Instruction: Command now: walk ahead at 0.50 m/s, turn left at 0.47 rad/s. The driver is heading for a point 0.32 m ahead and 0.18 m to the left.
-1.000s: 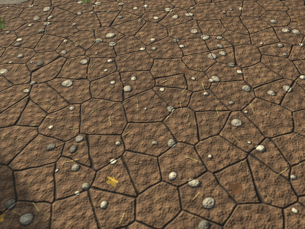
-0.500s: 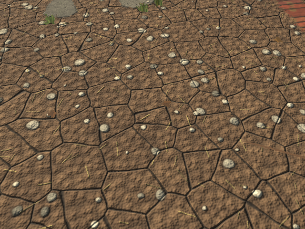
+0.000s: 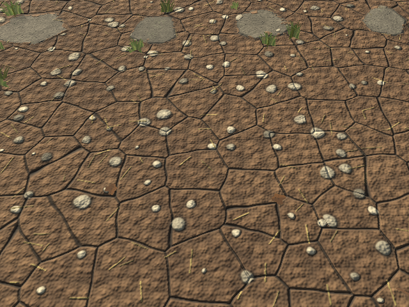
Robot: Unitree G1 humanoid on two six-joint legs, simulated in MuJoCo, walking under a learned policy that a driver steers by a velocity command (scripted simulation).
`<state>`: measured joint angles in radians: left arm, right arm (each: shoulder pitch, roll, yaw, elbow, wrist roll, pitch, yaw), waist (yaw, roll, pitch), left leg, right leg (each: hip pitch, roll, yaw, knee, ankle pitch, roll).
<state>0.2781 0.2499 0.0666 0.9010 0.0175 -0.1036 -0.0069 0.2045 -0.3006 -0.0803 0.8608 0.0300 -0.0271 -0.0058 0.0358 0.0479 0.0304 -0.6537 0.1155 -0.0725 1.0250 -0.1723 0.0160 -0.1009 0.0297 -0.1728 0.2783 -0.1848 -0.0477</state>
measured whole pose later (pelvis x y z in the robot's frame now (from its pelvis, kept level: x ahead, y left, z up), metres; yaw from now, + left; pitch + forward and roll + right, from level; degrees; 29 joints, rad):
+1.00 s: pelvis +0.34 +0.06 -0.01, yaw +14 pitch +0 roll +0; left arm 0.09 0.23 0.05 1.00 0.00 -0.02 0.01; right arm 0.17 -0.25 -0.04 0.96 -0.01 0.02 -0.02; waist 0.00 0.01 0.03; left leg -0.13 -0.03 0.00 0.47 -0.34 0.03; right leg -0.28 -0.02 -0.01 0.50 -0.22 0.01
